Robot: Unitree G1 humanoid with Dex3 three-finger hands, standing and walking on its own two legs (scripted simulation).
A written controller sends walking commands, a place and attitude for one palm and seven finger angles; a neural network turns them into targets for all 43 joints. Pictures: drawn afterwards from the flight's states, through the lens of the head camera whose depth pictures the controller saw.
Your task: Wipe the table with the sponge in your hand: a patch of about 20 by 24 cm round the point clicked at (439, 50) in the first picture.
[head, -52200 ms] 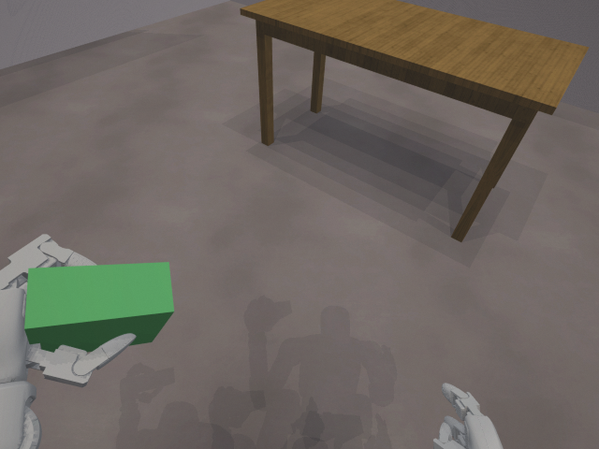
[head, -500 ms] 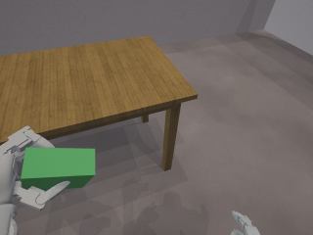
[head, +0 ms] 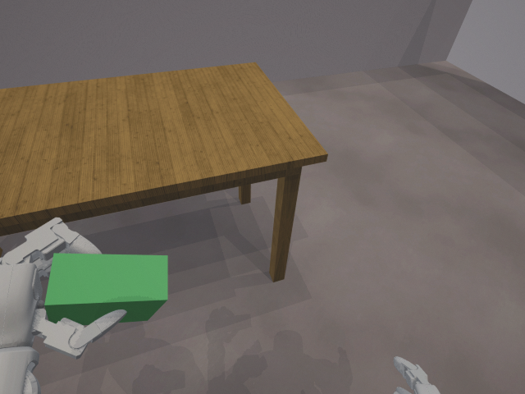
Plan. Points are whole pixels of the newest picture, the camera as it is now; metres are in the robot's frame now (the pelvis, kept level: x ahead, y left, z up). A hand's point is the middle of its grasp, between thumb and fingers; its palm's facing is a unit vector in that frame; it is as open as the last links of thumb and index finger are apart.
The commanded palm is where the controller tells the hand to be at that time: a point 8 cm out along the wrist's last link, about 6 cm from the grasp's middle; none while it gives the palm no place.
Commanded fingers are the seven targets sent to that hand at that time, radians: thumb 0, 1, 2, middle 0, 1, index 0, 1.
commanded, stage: stop stepping back and stand still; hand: left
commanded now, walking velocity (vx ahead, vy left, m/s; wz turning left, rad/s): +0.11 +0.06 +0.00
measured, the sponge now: (124, 291) +0.21 +0.19 +0.12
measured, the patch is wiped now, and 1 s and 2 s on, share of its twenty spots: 1.00 1.00 1.00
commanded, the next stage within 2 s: stand and wait in 0.10 s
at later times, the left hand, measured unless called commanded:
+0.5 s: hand (64, 244) +0.25 +0.27 +0.15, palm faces +0.36 -0.84 -0.39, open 9.6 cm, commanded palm +0.20 +0.31 +0.18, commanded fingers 0.00 0.10 1.30 -1.20 -1.60 -1.20 -1.60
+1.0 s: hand (48, 247) +0.25 +0.28 +0.15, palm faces +0.38 -0.85 -0.35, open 9.6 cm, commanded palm +0.20 +0.32 +0.18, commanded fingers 0.00 0.10 1.30 -1.20 -1.60 -1.20 -1.60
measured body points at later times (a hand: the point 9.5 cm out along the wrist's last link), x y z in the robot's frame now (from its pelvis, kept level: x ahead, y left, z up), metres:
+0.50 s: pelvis +0.04 +0.03 +0.00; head +0.05 +0.04 +0.45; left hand +0.22 +0.31 +0.18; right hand +0.21 -0.20 -0.08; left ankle +0.04 +0.14 -0.74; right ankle +0.03 -0.08 -0.74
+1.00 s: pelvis +0.03 +0.04 +0.00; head +0.03 +0.05 +0.45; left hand +0.22 +0.33 +0.17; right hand +0.21 -0.19 -0.07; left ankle +0.04 +0.14 -0.74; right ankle +0.03 -0.08 -0.74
